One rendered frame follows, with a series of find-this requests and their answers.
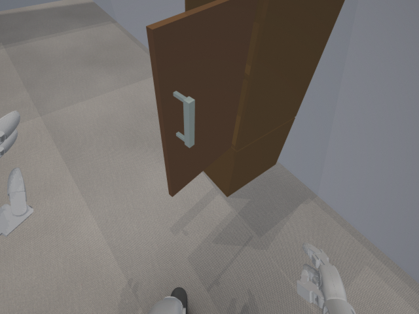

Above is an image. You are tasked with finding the robot left foot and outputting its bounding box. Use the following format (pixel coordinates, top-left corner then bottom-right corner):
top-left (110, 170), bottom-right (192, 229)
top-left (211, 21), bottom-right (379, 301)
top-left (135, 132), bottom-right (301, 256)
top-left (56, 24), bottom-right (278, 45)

top-left (171, 287), bottom-right (187, 314)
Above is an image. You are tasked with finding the robot right forearm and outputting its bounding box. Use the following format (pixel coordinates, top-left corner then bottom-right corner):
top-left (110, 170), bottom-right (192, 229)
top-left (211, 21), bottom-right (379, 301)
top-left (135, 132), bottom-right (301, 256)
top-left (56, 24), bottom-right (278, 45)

top-left (322, 299), bottom-right (356, 314)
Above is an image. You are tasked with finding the handle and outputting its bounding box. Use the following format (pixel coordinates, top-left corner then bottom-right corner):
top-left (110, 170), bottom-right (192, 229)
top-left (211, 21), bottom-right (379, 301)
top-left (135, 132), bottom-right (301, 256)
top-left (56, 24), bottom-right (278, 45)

top-left (173, 91), bottom-right (195, 148)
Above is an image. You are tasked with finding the cupboard door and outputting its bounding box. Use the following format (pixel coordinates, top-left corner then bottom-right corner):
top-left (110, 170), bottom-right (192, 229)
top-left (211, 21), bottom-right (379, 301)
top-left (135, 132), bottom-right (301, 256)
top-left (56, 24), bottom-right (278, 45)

top-left (146, 0), bottom-right (258, 197)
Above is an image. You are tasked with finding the robot right hand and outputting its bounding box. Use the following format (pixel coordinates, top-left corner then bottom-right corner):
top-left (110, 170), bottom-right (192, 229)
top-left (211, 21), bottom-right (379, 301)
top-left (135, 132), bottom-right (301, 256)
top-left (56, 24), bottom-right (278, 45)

top-left (297, 243), bottom-right (347, 308)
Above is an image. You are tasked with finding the left robot thigh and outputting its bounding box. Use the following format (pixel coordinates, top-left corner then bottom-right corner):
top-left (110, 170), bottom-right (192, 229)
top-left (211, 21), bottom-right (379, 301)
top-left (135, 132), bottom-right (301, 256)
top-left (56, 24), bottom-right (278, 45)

top-left (148, 300), bottom-right (186, 314)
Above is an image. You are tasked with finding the robot left hand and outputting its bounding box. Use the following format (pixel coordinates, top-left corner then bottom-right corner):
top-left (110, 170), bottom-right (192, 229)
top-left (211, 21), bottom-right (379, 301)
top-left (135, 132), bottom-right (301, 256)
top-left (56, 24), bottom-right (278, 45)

top-left (0, 111), bottom-right (33, 237)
